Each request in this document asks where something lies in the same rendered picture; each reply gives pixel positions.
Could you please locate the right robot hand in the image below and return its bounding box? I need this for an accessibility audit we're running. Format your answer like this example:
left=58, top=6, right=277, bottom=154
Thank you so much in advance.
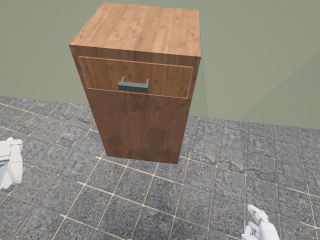
left=241, top=204, right=280, bottom=240

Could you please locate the left robot hand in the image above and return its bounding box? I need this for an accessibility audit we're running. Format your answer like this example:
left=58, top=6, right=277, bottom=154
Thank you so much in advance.
left=0, top=137, right=25, bottom=190

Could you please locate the cabinet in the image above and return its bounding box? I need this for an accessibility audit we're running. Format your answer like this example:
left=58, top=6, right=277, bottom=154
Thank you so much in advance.
left=69, top=2, right=201, bottom=165

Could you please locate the handle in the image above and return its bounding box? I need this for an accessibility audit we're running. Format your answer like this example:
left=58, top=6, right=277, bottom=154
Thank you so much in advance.
left=117, top=76, right=150, bottom=93

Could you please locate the drawer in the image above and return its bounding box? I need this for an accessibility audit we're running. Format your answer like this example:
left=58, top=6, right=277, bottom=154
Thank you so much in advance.
left=79, top=56, right=193, bottom=98

